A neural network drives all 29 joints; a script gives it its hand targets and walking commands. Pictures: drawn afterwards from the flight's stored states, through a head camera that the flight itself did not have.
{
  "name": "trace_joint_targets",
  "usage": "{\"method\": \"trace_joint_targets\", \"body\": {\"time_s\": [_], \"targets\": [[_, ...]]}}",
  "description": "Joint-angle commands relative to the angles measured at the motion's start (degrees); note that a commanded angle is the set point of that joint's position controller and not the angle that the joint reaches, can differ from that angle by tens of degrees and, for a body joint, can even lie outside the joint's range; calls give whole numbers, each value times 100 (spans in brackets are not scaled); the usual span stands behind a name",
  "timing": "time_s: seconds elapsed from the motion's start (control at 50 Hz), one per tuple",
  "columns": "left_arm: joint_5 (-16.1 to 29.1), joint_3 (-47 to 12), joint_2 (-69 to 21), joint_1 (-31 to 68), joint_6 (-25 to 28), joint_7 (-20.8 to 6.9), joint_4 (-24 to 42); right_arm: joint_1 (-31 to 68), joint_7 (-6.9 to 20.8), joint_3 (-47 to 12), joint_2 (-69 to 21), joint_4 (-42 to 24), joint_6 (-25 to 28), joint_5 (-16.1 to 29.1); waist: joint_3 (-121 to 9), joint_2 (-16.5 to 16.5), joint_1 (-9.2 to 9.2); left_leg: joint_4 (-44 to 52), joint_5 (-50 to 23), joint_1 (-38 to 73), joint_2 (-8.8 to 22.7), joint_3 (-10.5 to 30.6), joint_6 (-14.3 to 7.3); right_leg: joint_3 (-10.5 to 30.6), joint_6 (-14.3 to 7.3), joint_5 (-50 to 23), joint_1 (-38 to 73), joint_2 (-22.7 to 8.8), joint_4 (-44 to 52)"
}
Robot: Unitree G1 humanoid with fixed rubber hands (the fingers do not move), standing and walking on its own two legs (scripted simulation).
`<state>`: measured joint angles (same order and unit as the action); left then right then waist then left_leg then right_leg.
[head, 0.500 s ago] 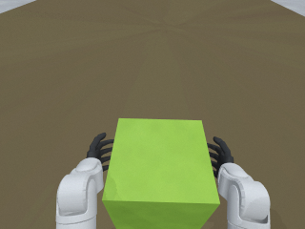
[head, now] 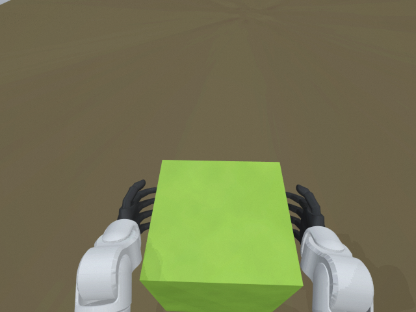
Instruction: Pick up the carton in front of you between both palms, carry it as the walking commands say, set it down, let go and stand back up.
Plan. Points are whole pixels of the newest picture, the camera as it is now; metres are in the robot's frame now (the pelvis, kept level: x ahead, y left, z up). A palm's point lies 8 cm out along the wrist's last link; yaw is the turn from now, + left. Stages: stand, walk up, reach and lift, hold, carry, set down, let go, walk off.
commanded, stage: carry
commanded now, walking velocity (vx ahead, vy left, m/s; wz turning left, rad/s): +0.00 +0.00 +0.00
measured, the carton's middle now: (218, 242) +0.25 +0.00 +0.01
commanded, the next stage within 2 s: hold in 1.46 s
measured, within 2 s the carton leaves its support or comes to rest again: neither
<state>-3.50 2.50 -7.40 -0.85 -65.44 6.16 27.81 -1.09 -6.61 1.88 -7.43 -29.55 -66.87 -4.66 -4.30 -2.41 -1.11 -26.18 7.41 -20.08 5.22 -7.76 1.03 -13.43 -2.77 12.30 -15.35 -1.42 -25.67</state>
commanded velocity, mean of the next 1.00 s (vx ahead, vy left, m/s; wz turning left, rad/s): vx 0.00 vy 0.00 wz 0.00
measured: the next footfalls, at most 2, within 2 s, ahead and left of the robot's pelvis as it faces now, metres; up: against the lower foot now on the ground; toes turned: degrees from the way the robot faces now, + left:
none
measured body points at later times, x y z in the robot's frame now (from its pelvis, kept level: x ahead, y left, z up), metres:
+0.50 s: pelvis +0.08 +0.02 -0.01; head +0.05 +0.03 +0.44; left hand +0.34 +0.17 +0.08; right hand +0.33 -0.14 +0.08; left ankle +0.06 +0.12 -0.74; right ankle +0.02 -0.09 -0.74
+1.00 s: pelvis +0.04 +0.02 +0.00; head +0.01 +0.03 +0.45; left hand +0.33 +0.16 +0.04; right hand +0.32 -0.14 +0.04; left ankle +0.06 +0.12 -0.74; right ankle +0.02 -0.09 -0.74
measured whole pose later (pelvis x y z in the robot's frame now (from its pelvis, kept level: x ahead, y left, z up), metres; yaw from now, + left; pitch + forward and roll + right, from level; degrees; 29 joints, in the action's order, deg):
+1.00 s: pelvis +0.04 +0.02 +0.00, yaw -2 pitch +2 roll +0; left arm -11.4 5.6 -7.4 6.5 -52.8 2.1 1.6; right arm 6.5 -2.4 5.8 -7.4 -1.3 -52.4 -11.0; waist -7.3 0.3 0.1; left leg -28.2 13.9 -16.3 3.0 -11.1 -1.8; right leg -10.2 0.4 16.9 -12.8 -4.1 -28.1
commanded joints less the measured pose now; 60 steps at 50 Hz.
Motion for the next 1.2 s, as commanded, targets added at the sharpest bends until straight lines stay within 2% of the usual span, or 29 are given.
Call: {"method": "trace_joint_targets", "body": {"time_s": [0.0,0.02,0.04,0.08,0.12,0.2,0.3,0.44,0.6,0.68,0.76,0.88,1.08,1.18], "targets": [[1814,-3910,-4607,2331,-202,-1072,530,2358,1015,-3791,-4518,-438,-76,1762,-1196,138,34,276,-915,1019,700,533,-54,554,247,-50,-38,-754,318],[1802,-3860,-4469,2452,-310,-1031,528,2389,1008,-3691,-4409,-315,-146,1760,-957,-136,52,277,-983,674,720,547,-126,653,315,-266,171,-801,319],[1748,-3795,-4348,2468,-419,-990,391,2295,996,-3562,-4268,-101,-234,1735,-850,-186,85,237,-1234,587,672,511,-128,694,327,-604,286,-854,209],[1666,-3683,-4201,2382,-559,-924,177,2206,975,-3428,-4140,167,-352,1733,-1037,-106,101,52,-2075,746,620,485,-145,718,363,-1420,457,-862,-97],[1673,-3637,-4261,2440,-614,-894,62,2289,973,-3404,-4218,277,-408,1782,-1275,-54,91,-134,-2638,921,590,425,-151,690,390,-1808,544,-834,-266],[1750,-3662,-4657,2631,-589,-923,-53,2619,1004,-3541,-4610,231,-398,1903,-1420,92,85,-300,-2830,999,567,354,-172,679,403,-1982,599,-808,-370],[1821,-3732,-4896,2770,-511,-943,133,2779,1010,-3634,-4860,20,-337,1968,-1652,157,98,-462,-2885,1152,517,295,-212,703,381,-2193,661,-798,-474],[1772,-3760,-4871,2593,-470,-977,169,2586,1036,-3653,-4836,-12,-304,1896,-1599,189,108,-448,-2521,1150,494,280,-224,739,356,-2035,641,-814,-433],[1494,-3712,-4708,2665,-108,-1182,-356,2656,1250,-3611,-4661,493,65,1619,-1317,227,112,-225,-1819,1031,471,301,-248,785,323,-1547,534,-833,-209],[1335,-3545,-4609,2807,222,-1260,-743,2825,1317,-3459,-4572,867,399,1452,-1160,240,118,-21,-1210,935,464,338,-268,830,302,-1030,463,-837,-10],[1162,-3361,-4575,2860,548,-1328,-1140,2898,1387,-3294,-4544,1269,728,1289,-1122,243,120,102,-908,900,461,360,-276,856,284,-759,431,-841,108],[765,-2941,-4475,2923,1129,-1396,-1826,3009,1477,-2873,-4442,1970,1300,969,-1111,235,121,202,-647,862,465,370,-277,876,265,-521,365,-842,195],[293,-2294,-4544,3466,2379,-1559,-3134,3522,1629,-2204,-4519,3280,2543,453,-1252,222,116,236,-412,876,458,379,-277,890,228,-290,323,-817,209],[255,-2264,-4830,3773,2866,-1667,-3525,3832,1742,-2190,-4807,3668,3028,393,-1385,219,116,208,-410,919,457,385,-272,890,214,-314,366,-806,171]]}}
